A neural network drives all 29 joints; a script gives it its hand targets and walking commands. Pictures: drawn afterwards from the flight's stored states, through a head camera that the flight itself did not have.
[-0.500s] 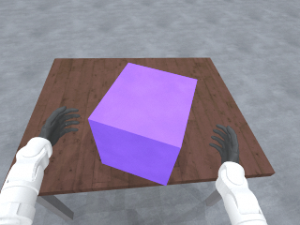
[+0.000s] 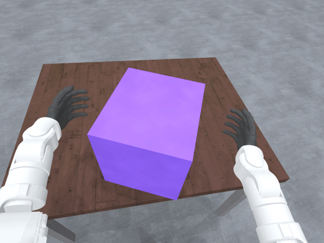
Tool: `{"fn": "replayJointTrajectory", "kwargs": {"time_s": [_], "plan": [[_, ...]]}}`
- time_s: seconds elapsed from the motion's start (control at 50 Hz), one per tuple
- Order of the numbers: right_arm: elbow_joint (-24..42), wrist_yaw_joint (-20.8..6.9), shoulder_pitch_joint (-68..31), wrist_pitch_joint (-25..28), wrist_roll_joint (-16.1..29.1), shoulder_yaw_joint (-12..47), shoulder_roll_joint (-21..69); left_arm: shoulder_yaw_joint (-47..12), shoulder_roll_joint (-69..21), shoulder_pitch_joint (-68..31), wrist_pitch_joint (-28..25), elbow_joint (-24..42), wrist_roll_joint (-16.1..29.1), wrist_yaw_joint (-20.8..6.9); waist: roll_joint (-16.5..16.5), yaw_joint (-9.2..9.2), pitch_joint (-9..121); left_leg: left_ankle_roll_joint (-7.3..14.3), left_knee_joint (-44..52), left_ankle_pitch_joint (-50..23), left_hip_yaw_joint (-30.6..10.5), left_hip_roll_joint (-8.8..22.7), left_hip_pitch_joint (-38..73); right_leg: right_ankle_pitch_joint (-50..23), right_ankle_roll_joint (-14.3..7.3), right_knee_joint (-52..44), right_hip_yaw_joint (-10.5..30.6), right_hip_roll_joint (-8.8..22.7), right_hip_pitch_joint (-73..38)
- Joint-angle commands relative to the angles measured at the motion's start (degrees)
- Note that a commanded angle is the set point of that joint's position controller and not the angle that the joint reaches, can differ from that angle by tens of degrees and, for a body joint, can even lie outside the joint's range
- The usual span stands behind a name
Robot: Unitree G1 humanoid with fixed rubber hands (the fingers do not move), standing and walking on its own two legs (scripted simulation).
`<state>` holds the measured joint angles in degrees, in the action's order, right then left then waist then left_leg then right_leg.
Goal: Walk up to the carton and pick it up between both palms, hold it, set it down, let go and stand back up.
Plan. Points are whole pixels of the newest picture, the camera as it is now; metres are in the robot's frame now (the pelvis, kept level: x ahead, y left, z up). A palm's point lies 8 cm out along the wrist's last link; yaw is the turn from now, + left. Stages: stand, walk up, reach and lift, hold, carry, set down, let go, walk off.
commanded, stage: reach and lift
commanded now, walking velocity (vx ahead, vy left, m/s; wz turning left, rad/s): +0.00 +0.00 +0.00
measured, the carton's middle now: (152, 134) +0.43 -0.02 -0.04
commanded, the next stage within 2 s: none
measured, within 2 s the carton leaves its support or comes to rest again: neither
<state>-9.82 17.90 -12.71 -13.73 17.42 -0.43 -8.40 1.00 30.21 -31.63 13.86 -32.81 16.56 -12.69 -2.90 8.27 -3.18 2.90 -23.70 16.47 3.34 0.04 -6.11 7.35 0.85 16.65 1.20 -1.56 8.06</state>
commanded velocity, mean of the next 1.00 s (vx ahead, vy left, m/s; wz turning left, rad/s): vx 0.00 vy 0.00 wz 0.00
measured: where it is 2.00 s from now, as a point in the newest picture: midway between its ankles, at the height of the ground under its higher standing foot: outside the picture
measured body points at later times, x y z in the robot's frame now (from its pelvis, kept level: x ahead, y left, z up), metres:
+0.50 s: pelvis +0.00 +0.01 +0.00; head +0.02 +0.04 +0.45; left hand +0.48 +0.17 +0.15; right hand +0.35 -0.25 +0.12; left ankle -0.04 +0.08 -0.75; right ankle +0.02 -0.14 -0.75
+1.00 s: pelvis -0.01 +0.00 +0.00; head +0.03 +0.04 +0.44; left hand +0.49 +0.15 +0.12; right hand +0.37 -0.25 +0.10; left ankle -0.04 +0.08 -0.75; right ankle +0.02 -0.13 -0.75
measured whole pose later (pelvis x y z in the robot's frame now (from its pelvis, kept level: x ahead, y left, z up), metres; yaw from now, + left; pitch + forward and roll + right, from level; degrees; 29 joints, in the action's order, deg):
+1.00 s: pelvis -0.01 +0.00 +0.00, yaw +2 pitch +7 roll -2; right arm -54.9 15.6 -44.6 -0.5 17.2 -0.2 -7.1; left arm -8.4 27.1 -62.6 -0.2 -79.5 14.9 -9.7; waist -1.8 15.8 3.8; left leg 2.9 -27.3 16.2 0.8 -0.5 -18.1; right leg 7.0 0.8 18.8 -1.7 -0.9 18.7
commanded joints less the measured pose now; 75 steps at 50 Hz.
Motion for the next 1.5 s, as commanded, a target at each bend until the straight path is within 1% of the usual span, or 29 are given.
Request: {"fn": "replayJointTrajectory", "kwargs": {"time_s": [0.0, 0.06, 0.14, 0.18, 0.26, 0.34, 0.38, 0.4, 0.44, 0.5, 0.56, 0.62, 0.68, 0.78, 0.8, 0.82, 0.86, 0.9, 0.94, 0.98, 1.0, 1.04, 1.06, 1.12, 1.16, 1.22, 1.28, 1.34, 1.48], "plan": [[6.0, -0.7, -15.7, 2.0, -0.1, -3.0, -6.6, 3.4, 10.6, -20.0, -1.1, 6.7, -0.7, 0.7, 8.6, 0.91, 22.3, -3.6, 0.8, -23.7, -3.0, 1.9, 6.3, -21.7, -3.2, 2.0, -0.8, 0.1, -7.1], [4.4, -0.8, -17.8, 1.9, -0.6, -3.1, -7.0, 3.3, 10.0, -21.8, -0.6, 4.9, -1.0, 0.6, 7.2, 1.55, 21.8, -3.2, 1.4, -22.5, -3.0, 1.6, 5.4, -22.9, -2.8, 1.8, -0.9, 0.1, -8.2], [-2.0, -1.4, -20.7, 0.5, 0.1, -3.0, -8.3, 1.4, 8.5, -24.8, 0.7, -0.9, -1.6, 0.4, 8.4, 2.95, 17.5, -3.5, 2.3, -21.3, -3.8, 1.9, 5.9, -20.5, -3.3, 0.9, -1.1, 0.1, -5.9], [-2.9, -1.6, -23.0, 0.3, 0.1, -3.7, -8.7, -0.2, 7.9, -27.8, 0.7, -1.9, -1.3, 0.4, 9.4, 3.74, 19.2, -3.7, 2.2, -19.8, -3.7, 1.9, 6.1, -18.8, -3.5, 0.6, -1.6, -0.2, -4.6], [-4.6, -2.7, -28.9, 1.1, 0.1, -3.4, -8.7, 0.0, 8.5, -33.1, -1.2, -3.4, -1.2, 1.2, 9.5, 3.02, 22.0, -3.8, 1.7, -22.1, -3.6, 1.9, 6.1, -20.0, -3.6, 1.2, -1.9, -0.3, -4.6], [-10.3, -3.5, -34.7, 2.6, -1.3, -4.6, -9.1, -2.2, 8.1, -38.5, -3.3, -10.8, -0.2, 1.9, 9.0, 4.33, 24.2, -3.2, 2.1, -18.3, -4.3, 2.1, 4.6, -17.5, -3.6, 1.6, -2.3, 0.0, -3.1], [-12.8, -3.8, -35.5, 3.4, -1.9, -4.2, -9.1, -2.8, 7.9, -38.6, -4.2, -14.0, -0.3, 2.2, 7.6, 4.53, 25.6, -3.2, 1.7, -19.5, -4.5, 2.1, 5.5, -18.7, -3.2, 1.7, -2.8, -0.3, -3.3], [-12.9, -3.8, -38.0, 4.0, -1.5, -4.2, -9.1, -2.7, 8.3, -41.8, -5.0, -13.9, -0.2, 2.5, 8.4, 4.35, 27.6, -3.1, 1.1, -20.0, -4.3, 1.6, 4.7, -19.8, -3.2, 1.9, -2.6, 0.0, -3.5], [-15.8, -3.9, -37.7, 5.0, -1.4, -3.8, -9.0, -2.9, 8.0, -41.1, -5.9, -16.1, -0.7, 2.8, 8.2, 4.84, 28.8, -3.2, 0.5, -22.2, -4.4, 1.4, 5.6, -22.3, -2.9, 2.3, -2.8, -0.2, -4.3], [-21.6, -3.7, -42.2, 5.2, -1.5, -3.3, -9.4, -4.3, 7.0, -44.5, -6.1, -23.5, -0.7, 2.4, 7.3, 6.19, 26.3, -3.0, 0.4, -22.6, -4.8, 1.4, 4.7, -23.1, -2.7, 2.0, -2.9, -0.2, -3.5], [-22.3, -3.2, -44.7, 6.4, -1.3, -3.6, -9.4, -5.0, 7.1, -47.7, -6.6, -23.5, -0.5, 2.5, 8.4, 6.64, 28.7, -3.8, 0.0, -24.7, -4.5, 1.0, 5.2, -25.5, -2.3, 2.3, -3.3, -0.2, -3.6], [-25.5, -3.4, -47.0, 7.6, -1.3, -3.0, -9.0, -5.5, 6.9, -49.4, -7.9, -26.9, -0.5, 3.0, 7.7, 6.75, 30.4, -3.7, -0.8, -26.5, -4.6, 1.1, 6.1, -25.8, -2.1, 2.4, -3.8, -0.4, -2.9], [-28.1, -3.6, -50.3, 8.0, -0.3, -2.2, -9.0, -7.4, 6.7, -52.1, -9.2, -30.4, 0.5, 3.1, 8.3, 7.17, 30.0, -3.6, -0.8, -25.1, -5.1, 1.3, 5.3, -24.2, -2.3, 2.4, -3.7, -0.2, -0.9], [-33.5, -3.4, -51.1, 10.3, 0.7, -1.7, -8.7, -7.8, 5.7, -53.3, -10.8, -33.2, -1.0, 3.5, 11.9, 7.33, 33.0, -5.1, -3.1, -30.4, -5.3, 1.2, 8.1, -25.8, -2.6, 2.5, -4.4, -0.6, 2.3], [-36.9, -3.4, -50.5, 10.3, 0.9, -0.9, -7.7, -7.9, 4.8, -52.4, -11.0, -36.3, -1.5, 3.2, 12.4, 7.28, 30.3, -5.1, -3.3, -30.0, -5.4, 1.2, 7.2, -24.9, -2.9, 2.3, -4.3, -0.4, 2.8], [-37.4, -3.2, -49.8, 11.0, 0.5, -1.2, -7.8, -8.1, 4.7, -51.1, -11.7, -37.3, -1.5, 3.0, 10.9, 7.98, 29.4, -4.7, -3.2, -28.4, -5.6, 1.1, 6.4, -23.9, -2.6, 2.4, -4.4, -0.3, 3.3], [-37.7, -2.7, -49.9, 12.7, 0.4, -1.3, -6.8, -8.7, 3.9, -51.2, -13.2, -38.2, -1.6, 3.1, 11.4, 7.98, 31.7, -4.7, -3.5, -27.4, -5.6, 0.9, 4.8, -24.6, -2.4, 3.1, -4.5, -0.1, 3.7], [-39.8, -2.3, -49.0, 13.9, -0.2, -0.8, -5.7, -8.9, 2.8, -49.5, -14.6, -41.8, -1.7, 3.0, 9.5, 8.19, 30.1, -3.9, -3.6, -24.4, -5.3, 0.7, 2.9, -23.4, -2.0, 3.4, -4.7, 0.2, 4.8], [-39.2, -2.0, -49.2, 15.5, -0.7, -0.4, -4.2, -8.3, 3.4, -49.3, -16.4, -42.3, -1.6, 3.0, 7.8, 8.00, 31.3, -3.0, -4.2, -22.2, -5.2, 0.2, -0.9, -24.0, -1.5, 4.8, -4.5, 0.6, 4.3], [-39.7, -2.1, -48.7, 17.2, -1.0, -0.4, -3.1, -8.2, 3.4, -49.6, -18.5, -41.2, -1.9, 3.3, 8.7, 7.02, 32.6, -3.5, -4.5, -22.1, -5.5, 0.6, -1.6, -22.3, -1.5, 5.4, -5.0, 0.5, 6.3], [-39.0, -2.2, -49.6, 18.0, -1.2, -0.9, -2.9, -8.2, 3.8, -50.8, -19.5, -41.0, -1.4, 3.6, 8.6, 7.31, 34.1, -3.5, -5.2, -21.6, -5.3, 0.4, -2.3, -22.0, -1.4, 6.0, -5.0, 0.5, 7.5], [-40.0, -2.1, -50.2, 19.4, -1.7, -1.4, -2.3, -8.4, 3.5, -52.1, -21.1, -40.9, -1.5, 4.2, 10.9, 7.66, 37.4, -4.1, -6.8, -21.8, -5.5, 0.1, -4.0, -23.1, -1.5, 7.5, -4.9, 0.6, 9.0], [-40.6, -2.0, -50.8, 20.0, -2.5, -1.9, -2.3, -8.3, 3.7, -52.3, -21.6, -42.1, -1.3, 4.3, 10.2, 7.68, 38.8, -4.2, -7.2, -20.8, -5.6, 0.3, -4.2, -22.4, -1.3, 7.9, -5.2, 0.7, 10.2], [-41.2, -1.8, -52.1, 22.0, -3.9, -4.0, -2.3, -9.0, 3.2, -54.0, -23.2, -43.0, -0.3, 5.0, 11.8, 8.36, 42.1, -5.2, -9.4, -19.9, -5.5, 0.4, -4.5, -20.7, -1.6, 9.4, -5.8, 0.5, 14.5], [-44.1, -1.7, -52.7, 23.1, -4.8, -4.9, -1.7, -9.9, 2.1, -54.5, -24.2, -45.9, -0.3, 5.2, 13.1, 8.96, 43.8, -5.6, -10.6, -18.0, -5.6, 0.3, -6.8, -18.5, -1.7, 10.4, -6.0, 0.7, 17.3], [-49.5, -1.3, -53.6, 24.6, -6.0, -5.4, -0.2, -11.8, -0.1, -52.5, -25.0, -54.4, 0.1, 4.5, 12.4, 9.77, 40.6, -4.8, -12.1, -11.6, -5.7, 0.3, -12.8, -13.4, -2.1, 12.4, -6.2, 1.2, 21.3], [-54.2, -1.0, -55.3, 26.1, -4.1, -4.8, -0.3, -14.0, -0.5, -53.5, -25.5, -57.9, 1.1, 3.9, 13.4, 10.13, 38.4, -5.1, -14.0, -10.0, -6.0, 0.4, -16.5, -10.8, -2.2, 14.0, -6.3, 1.5, 25.1], [-58.3, -0.8, -55.3, 27.6, -3.8, -4.3, 0.8, -14.6, -1.2, -53.7, -26.7, -61.0, 0.9, 3.5, 12.6, 10.14, 37.4, -4.8, -15.7, -9.0, -6.1, 0.4, -19.6, -8.0, -1.9, 15.5, -6.6, 1.2, 27.7], [-58.9, -0.1, -59.0, 30.1, -3.3, -4.7, 1.9, -16.4, -2.3, -55.7, -28.6, -64.4, 2.3, 3.5, 12.8, 10.27, 39.5, -5.1, -18.8, -6.2, -6.1, 0.0, -23.7, -4.3, -1.5, 18.2, -6.8, 1.3, 32.2]]}}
